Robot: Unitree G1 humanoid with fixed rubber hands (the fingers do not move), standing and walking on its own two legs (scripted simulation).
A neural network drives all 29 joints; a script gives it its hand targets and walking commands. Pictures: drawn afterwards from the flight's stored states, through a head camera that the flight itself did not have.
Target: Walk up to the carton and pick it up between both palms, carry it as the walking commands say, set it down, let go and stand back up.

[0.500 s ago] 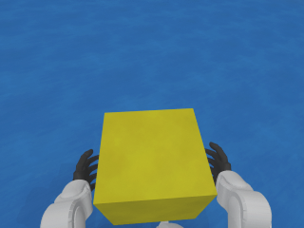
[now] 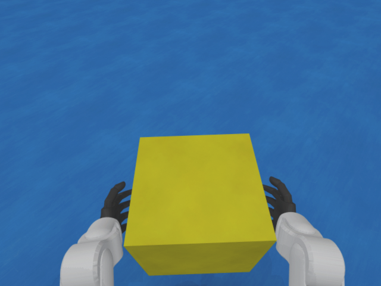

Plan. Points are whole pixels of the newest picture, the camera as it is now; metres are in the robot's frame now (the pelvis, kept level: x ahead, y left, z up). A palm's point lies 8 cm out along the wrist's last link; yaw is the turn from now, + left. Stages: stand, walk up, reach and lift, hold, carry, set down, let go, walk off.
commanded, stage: carry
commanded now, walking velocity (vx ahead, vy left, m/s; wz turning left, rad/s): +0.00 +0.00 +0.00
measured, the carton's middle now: (197, 207) +0.29 -0.03 +0.03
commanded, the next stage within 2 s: none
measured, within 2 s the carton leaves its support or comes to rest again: neither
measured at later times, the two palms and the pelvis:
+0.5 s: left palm (120, 261) +0.18 +0.10 +0.10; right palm (327, 254) +0.15 -0.21 +0.10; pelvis -0.07 -0.03 +0.02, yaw -6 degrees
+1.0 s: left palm (217, 283) +0.15 -0.05 +0.04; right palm out of the picture -0.02 -0.30 +0.06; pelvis -0.14 -0.04 -0.01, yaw -33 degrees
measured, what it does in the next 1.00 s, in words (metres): walks backwards, turning right: left foot, then right foot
